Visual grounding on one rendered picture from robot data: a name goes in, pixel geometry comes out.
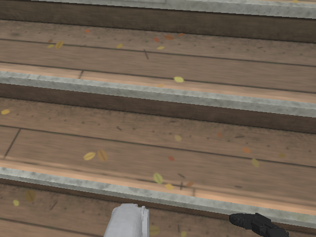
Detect left robot thigh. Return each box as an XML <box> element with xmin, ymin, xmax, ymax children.
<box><xmin>104</xmin><ymin>203</ymin><xmax>149</xmax><ymax>237</ymax></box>

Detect right robot hand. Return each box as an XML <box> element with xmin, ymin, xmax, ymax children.
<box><xmin>229</xmin><ymin>212</ymin><xmax>289</xmax><ymax>237</ymax></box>

